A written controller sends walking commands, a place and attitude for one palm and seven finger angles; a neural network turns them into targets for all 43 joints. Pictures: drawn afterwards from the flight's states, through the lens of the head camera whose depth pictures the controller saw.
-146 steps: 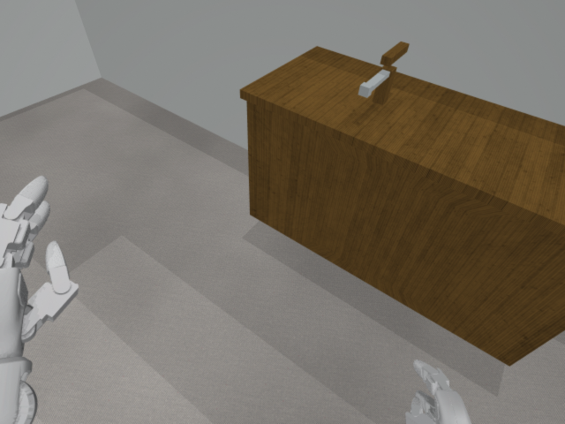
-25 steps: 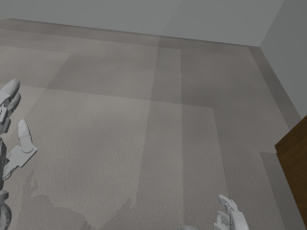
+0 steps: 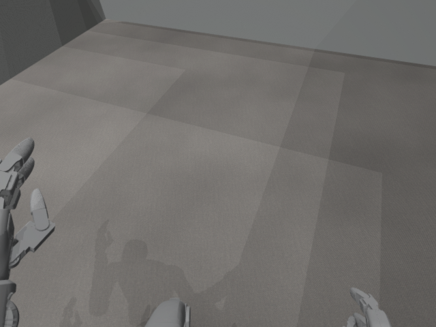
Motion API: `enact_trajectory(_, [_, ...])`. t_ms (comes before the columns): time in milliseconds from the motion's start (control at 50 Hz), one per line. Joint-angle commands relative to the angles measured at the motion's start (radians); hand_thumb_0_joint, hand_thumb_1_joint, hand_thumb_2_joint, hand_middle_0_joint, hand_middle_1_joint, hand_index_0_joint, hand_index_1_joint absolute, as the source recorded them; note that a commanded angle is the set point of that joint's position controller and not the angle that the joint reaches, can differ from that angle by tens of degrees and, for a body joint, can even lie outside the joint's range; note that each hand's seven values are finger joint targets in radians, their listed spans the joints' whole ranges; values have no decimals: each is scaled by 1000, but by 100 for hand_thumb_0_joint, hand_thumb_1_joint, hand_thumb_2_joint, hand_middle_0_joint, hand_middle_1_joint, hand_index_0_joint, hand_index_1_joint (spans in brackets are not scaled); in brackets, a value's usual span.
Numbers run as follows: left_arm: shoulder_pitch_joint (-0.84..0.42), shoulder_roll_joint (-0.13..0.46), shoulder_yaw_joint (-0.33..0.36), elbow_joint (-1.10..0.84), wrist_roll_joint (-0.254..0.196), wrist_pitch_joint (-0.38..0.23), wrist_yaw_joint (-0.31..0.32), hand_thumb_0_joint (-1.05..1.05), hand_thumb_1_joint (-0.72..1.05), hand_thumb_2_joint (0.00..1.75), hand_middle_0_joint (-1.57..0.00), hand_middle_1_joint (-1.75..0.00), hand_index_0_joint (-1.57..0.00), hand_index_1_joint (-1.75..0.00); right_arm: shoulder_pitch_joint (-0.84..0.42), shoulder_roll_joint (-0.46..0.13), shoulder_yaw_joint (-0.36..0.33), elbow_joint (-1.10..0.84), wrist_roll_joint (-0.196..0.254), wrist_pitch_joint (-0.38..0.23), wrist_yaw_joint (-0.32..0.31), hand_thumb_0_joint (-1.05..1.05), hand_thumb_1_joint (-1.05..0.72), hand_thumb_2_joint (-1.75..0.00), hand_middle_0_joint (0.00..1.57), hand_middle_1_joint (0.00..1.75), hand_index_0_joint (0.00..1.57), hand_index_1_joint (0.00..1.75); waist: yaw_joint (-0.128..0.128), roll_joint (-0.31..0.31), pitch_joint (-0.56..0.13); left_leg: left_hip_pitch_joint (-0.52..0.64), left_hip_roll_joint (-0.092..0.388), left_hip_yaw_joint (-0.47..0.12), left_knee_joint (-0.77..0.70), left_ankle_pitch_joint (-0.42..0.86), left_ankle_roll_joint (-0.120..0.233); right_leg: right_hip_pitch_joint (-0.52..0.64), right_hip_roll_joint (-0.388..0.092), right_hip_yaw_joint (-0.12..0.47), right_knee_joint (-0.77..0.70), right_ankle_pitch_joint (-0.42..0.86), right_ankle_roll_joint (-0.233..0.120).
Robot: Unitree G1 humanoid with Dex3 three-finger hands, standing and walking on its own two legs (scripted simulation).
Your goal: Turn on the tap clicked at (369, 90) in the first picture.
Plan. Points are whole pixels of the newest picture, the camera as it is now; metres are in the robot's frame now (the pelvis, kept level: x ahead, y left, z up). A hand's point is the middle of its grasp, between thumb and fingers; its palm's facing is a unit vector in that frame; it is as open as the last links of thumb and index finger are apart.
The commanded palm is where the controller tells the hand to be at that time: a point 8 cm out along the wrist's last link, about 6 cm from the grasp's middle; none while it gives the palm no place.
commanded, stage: walk around to get in front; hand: left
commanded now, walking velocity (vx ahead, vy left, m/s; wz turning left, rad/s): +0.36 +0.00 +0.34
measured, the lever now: out of the picture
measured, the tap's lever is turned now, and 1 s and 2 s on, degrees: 0 0 0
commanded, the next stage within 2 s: turn to face it in 1.62 s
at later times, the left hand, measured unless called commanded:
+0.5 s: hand (33, 153) +0.31 +0.28 +0.20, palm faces +0.49 -0.75 -0.44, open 7.4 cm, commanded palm +0.26 +0.32 +0.17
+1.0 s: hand (71, 103) +0.45 +0.30 +0.18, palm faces +0.57 -0.67 -0.48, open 7.4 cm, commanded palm +0.40 +0.32 +0.17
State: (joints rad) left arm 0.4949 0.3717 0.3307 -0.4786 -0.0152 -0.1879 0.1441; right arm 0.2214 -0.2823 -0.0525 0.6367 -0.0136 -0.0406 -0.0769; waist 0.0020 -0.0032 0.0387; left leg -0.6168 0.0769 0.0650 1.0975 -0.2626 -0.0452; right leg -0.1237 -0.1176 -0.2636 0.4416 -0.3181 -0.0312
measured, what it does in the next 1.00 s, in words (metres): walks ahead: left foot, then right foot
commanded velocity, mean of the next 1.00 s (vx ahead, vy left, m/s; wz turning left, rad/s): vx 0.37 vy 0.00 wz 0.20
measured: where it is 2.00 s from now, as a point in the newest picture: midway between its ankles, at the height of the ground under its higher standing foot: (217, 249)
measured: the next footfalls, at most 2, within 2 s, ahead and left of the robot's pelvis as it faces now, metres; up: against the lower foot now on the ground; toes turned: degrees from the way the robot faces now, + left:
left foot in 0.22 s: +0.16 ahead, +0.14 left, +0.00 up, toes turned +13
right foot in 0.64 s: +0.28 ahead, -0.10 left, +0.00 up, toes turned -3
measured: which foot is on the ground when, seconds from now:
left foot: up 0.00-0.20, down 0.22-0.66, up 0.68-1.00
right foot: down 0.00-0.22, up 0.24-0.62, down 0.64-1.00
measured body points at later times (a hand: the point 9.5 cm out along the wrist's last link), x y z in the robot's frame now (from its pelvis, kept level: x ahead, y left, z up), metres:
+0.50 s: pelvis +0.13 +0.03 +0.00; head +0.15 +0.04 +0.45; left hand +0.28 +0.32 +0.23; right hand +0.32 -0.14 -0.10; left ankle +0.12 +0.13 -0.75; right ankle +0.21 -0.12 -0.68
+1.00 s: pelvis +0.30 +0.02 -0.01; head +0.33 +0.03 +0.44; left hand +0.42 +0.33 +0.21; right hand +0.50 -0.22 -0.10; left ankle +0.36 +0.16 -0.72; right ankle +0.24 -0.10 -0.75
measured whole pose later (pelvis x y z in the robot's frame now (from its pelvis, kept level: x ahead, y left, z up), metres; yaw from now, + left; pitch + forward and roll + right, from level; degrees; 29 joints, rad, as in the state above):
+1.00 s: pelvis +0.30 +0.02 -0.01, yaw +12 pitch +1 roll +1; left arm 0.53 0.42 0.42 -0.60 -0.03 -0.24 0.18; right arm 0.23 -0.26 -0.06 0.58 0.01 -0.02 -0.07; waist 0.00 -0.03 0.05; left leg -0.48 0.09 0.17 0.68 -0.26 -0.01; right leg -0.12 -0.11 -0.23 0.51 -0.39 0.01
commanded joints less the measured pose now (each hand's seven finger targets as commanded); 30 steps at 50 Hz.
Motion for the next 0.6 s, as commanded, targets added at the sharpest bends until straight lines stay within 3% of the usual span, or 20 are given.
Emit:
enact_trajectory(0, [-60, 178, 165, -189, -21, -63, 43, 0, 90, 90, -20, -30, -20, -30, -95, -15, -8, -196, 6, -55, 7, 0, -90, -90, 20, 30, 20, 30, 33, -168, -68, -61, 6, 103, -257, 0, 20, 176, -228, 147, -128, 451, -78])
enact_trajectory(80, [-53, 144, 139, -230, -21, -52, 56, 0, 90, 90, -20, -30, -20, -30, -79, -11, -13, -230, 17, -49, 10, 0, -90, -90, 20, 30, 20, 30, 47, -223, -96, 60, -29, 163, -427, -49, 45, 193, -238, 139, -53, 578, -86])
enact_trajectory(100, [-64, 150, 145, -230, -18, -49, 61, 0, 90, 90, -20, -30, -20, -30, -69, -9, -13, -230, 16, -47, 8, 0, -90, -90, 20, 30, 20, 30, 39, -235, -113, 134, -52, 186, -467, -48, 53, 166, -231, 117, -4, 612, -82])
enact_trajectory(140, [-128, 155, 127, -275, -19, -54, 68, 0, 90, 90, -20, -30, -20, -30, -41, -16, -18, -227, 13, -43, -1, 0, -90, -90, 20, 30, 20, 30, -12, -158, -207, 390, -124, 239, -598, 49, 68, 83, -185, 35, 255, 641, -32])
enact_trajectory(160, [-136, 143, 106, -287, -18, -63, 64, 0, 90, 90, -20, -30, -20, -30, -42, -30, -21, -233, 15, -46, -9, 0, -90, -90, 20, 30, 20, 30, -37, -25, -248, 610, -68, 141, -624, 123, 101, -77, -149, 19, 468, 533, 13])
enact_trajectory(180, [-162, 139, 105, -340, -16, -78, 64, 0, 90, 90, -20, -30, -20, -30, -69, -48, -20, -239, 11, -46, -6, 0, -90, -90, 20, 30, 20, 30, -31, 236, -285, 775, 141, -199, -666, 268, 204, -307, -23, 35, 729, 22, 56])
enact_trajectory(200, [-176, 174, 123, -344, -10, -92, 70, 0, 90, 90, -20, -30, -20, -30, -65, -33, 4, -240, 8, -59, 4, 0, -90, -90, 20, 30, 20, 30, -13, 336, -281, 843, 349, -563, -715, 508, 332, -513, 66, 155, 924, -308, 53])
enact_trajectory(220, [-257, 234, 131, -331, 12, -92, 64, 0, 90, 90, -20, -30, -20, -30, -79, -42, 9, -232, 13, -64, 23, 0, -90, -90, 20, 30, 20, 30, -27, 204, -196, 712, 362, -594, -757, 433, 346, -549, 51, 249, 989, -281, 35])
enact_trajectory(240, [-236, 252, 157, -291, 7, -85, 45, 0, 90, 90, -20, -30, -20, -30, -107, -33, 15, -209, 5, -62, 21, 0, -90, -90, 20, 30, 20, 30, -16, 164, -189, 639, 340, -533, -775, 324, 320, -555, 0, 264, 996, -227, 47])
enact_trajectory(260, [-225, 280, 196, -346, 2, -85, 40, 0, 90, 90, -20, -30, -20, -30, -110, -39, -3, -198, 17, -65, 20, 0, -90, -90, 20, 30, 20, 30, -3, 170, -167, 596, 313, -461, -767, 282, 312, -574, -17, 267, 962, -197, 55])
enact_trajectory(300, [-137, 233, 182, -424, -5, -93, 33, 0, 90, 90, -20, -30, -20, -30, -107, -16, 3, -190, 26, -76, 26, 0, -90, -90, 20, 30, 20, 30, 11, 214, -131, 496, 235, -276, -785, 191, 261, -552, -30, 238, 877, -110, 66])
enact_trajectory(360, [-31, 196, 196, -398, -19, -102, 22, 0, 90, 90, -20, -30, -20, -30, -97, -5, 8, -172, 25, -102, 37, 0, -90, -90, 20, 30, 20, 30, 17, 247, -126, 397, 191, -148, -841, 102, 224, -462, -25, 186, 690, 7, 78])
enact_trajectory(400, [-17, 145, 165, -330, -22, -103, 14, 0, 90, 90, -20, -30, -20, -30, -83, -4, 9, -164, 22, -112, 40, 0, -90, -90, 20, 30, 20, 30, 7, 242, -113, 364, 182, -113, -868, 82, 209, -390, -11, 147, 550, 36, 85])
enact_trajectory(460, [-50, 99, 125, -180, -20, -88, 4, 0, 90, 90, -20, -30, -20, -30, -59, -14, 3, -149, 24, -115, 21, 0, -90, -90, 20, 30, 20, 30, 2, 181, -93, 380, 192, -73, -870, 66, 202, -339, 21, 106, 406, 13, 92])
enact_trajectory(500, [-101, 100, 107, -118, -13, -81, 1, 0, 90, 90, -20, -30, -20, -30, -58, -25, -1, -138, 20, -110, 7, 0, -90, -90, 20, 30, 20, 30, 5, 156, -80, 390, 203, -83, -845, 57, 206, -315, 37, 95, 342, -25, 92])
enact_trajectory(560, [-202, 94, 68, -97, -2, -65, 0, 0, 90, 90, -20, -30, -20, -30, -86, -21, 9, -141, 21, -104, -4, 0, -90, -90, 20, 30, 20, 30, 14, 147, -88, 412, 174, -48, -729, 25, 183, -207, 74, 54, 158, 4, 87])
enact_trajectory(580, [-226, 104, 63, -113, 2, -62, 4, 0, 90, 90, -20, -30, -20, -30, -92, -16, 15, -143, 19, -99, -6, 0, -90, -90, 20, 30, 20, 30, 20, 130, -110, 379, 152, -51, -621, 57, 170, -98, 89, 43, 62, 21, 76])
